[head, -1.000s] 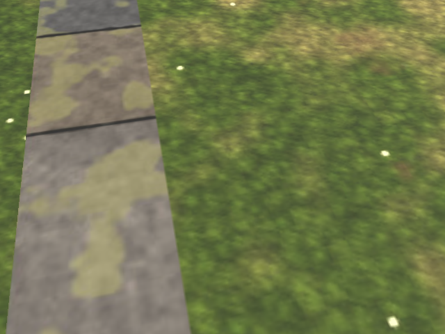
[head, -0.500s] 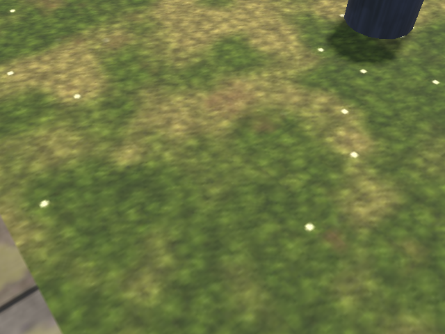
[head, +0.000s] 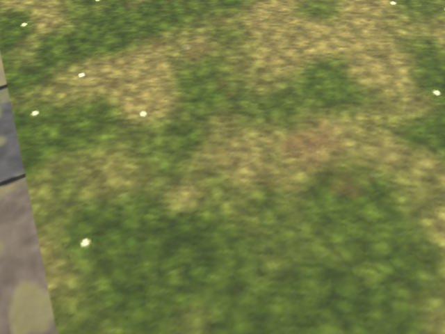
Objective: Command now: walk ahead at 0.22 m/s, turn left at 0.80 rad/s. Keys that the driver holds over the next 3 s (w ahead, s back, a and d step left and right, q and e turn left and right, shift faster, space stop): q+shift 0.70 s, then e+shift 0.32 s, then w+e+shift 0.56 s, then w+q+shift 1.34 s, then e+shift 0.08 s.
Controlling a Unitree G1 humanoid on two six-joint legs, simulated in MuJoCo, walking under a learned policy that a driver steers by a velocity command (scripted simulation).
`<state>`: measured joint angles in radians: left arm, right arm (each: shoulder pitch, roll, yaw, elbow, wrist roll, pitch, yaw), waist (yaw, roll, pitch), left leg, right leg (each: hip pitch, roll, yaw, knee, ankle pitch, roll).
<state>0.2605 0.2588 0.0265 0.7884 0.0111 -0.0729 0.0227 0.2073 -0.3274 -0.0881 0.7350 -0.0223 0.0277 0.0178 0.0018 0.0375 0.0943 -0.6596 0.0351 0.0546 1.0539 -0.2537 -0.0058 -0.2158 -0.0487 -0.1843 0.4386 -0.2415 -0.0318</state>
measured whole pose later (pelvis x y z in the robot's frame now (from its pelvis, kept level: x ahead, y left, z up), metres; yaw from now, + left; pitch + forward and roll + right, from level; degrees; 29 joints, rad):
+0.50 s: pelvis +0.13 +0.00 -0.01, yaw +27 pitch +1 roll -1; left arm 0.11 0.27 0.03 0.69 0.02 0.04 0.03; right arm 0.23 -0.31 -0.10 0.67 -0.02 0.08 0.02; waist -0.05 0.01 0.08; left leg -0.38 -0.19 -0.18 0.46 -0.07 0.09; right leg -0.50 0.02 0.13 0.85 -0.37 0.04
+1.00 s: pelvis +0.17 -0.04 -0.01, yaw +38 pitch +1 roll +1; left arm 0.27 0.27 0.05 0.76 0.00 0.03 -0.01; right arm 0.13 -0.27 -0.03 0.69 -0.01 0.06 -0.02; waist 0.06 0.00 0.05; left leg -0.16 -0.06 -0.06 0.44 -0.31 0.00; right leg -0.31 0.04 0.08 0.52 -0.22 -0.02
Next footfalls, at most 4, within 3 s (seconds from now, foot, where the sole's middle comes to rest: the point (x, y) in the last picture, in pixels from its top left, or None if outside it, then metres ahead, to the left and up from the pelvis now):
0.16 left None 0.23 0.09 -0.78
0.62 right None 0.29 -0.08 -0.78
1.00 left None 0.10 0.05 -0.78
1.50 right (277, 292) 0.53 -0.10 -0.78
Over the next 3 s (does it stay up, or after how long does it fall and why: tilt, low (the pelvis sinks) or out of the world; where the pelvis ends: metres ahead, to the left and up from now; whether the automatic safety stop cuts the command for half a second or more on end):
stays up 1.57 0.35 -0.02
